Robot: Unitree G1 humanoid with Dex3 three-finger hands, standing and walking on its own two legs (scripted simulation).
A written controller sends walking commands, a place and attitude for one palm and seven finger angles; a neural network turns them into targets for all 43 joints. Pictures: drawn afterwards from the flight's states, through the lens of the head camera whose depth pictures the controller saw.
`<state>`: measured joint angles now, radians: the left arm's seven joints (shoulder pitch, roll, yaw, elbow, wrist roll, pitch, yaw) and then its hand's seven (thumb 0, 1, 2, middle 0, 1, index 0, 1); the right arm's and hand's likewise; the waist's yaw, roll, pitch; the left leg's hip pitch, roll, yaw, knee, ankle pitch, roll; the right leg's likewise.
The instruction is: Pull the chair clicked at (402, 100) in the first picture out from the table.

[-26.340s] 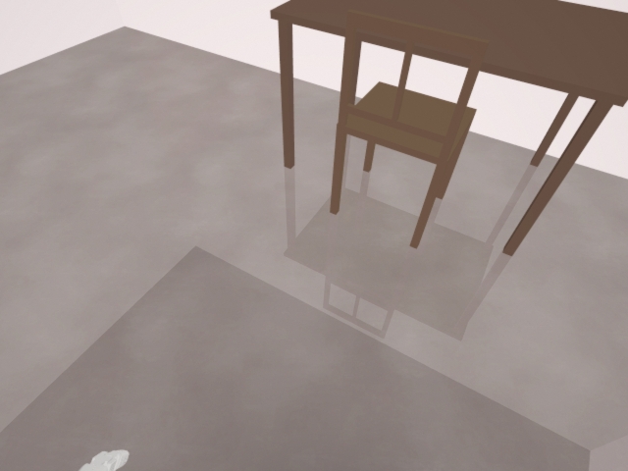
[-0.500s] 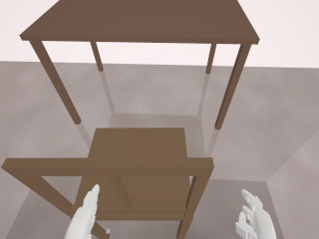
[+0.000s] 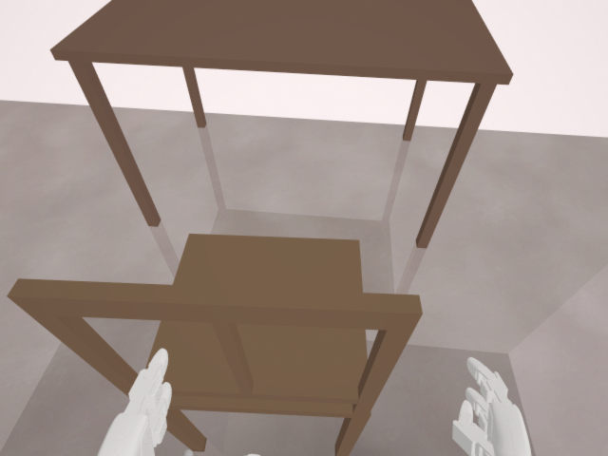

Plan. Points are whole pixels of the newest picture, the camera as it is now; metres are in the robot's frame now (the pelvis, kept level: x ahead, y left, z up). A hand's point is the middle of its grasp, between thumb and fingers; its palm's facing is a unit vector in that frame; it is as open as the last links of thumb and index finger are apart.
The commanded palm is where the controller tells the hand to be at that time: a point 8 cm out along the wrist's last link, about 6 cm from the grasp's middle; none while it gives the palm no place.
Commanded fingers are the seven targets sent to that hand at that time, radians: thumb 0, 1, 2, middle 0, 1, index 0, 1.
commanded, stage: draw the hand back to the body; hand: left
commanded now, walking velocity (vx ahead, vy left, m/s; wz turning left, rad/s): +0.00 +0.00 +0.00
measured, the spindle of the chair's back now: (236, 358) +0.26 +0.12 -0.02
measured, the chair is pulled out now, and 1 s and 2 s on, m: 0.60 0.60 0.59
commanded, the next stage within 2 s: step back with the hand held close in 1.44 s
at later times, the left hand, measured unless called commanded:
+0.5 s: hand (127, 437) +0.14 +0.18 +0.08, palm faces +0.00 -0.93 -0.36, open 16.0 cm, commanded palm +0.11 +0.24 +0.14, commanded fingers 0.00 -0.08 0.43 -0.06 -0.10 -0.06 -0.10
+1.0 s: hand (87, 410) +0.15 +0.21 +0.12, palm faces +0.10 -0.82 -0.56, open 7.9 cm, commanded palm +0.15 +0.27 +0.24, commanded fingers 0.00 0.83 0.87 -0.19 -0.28 -0.19 -0.28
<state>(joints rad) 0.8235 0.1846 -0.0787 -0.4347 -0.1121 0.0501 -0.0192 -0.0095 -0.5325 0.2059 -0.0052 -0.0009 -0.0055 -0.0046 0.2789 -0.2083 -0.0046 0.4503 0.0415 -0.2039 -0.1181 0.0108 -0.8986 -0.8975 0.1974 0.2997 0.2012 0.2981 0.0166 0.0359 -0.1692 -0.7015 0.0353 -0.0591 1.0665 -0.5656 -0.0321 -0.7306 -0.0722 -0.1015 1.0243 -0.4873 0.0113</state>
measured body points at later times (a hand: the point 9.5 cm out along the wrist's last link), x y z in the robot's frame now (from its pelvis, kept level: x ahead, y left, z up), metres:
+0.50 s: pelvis -0.01 +0.00 +0.02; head -0.01 -0.02 +0.47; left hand +0.13 +0.23 +0.11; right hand +0.17 -0.23 -0.05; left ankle -0.02 +0.14 -0.67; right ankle +0.01 -0.13 -0.67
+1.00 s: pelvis +0.02 -0.03 +0.06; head +0.04 -0.06 +0.51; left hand +0.14 +0.25 +0.15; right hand +0.22 -0.24 -0.04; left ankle -0.02 +0.14 -0.67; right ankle +0.01 -0.13 -0.67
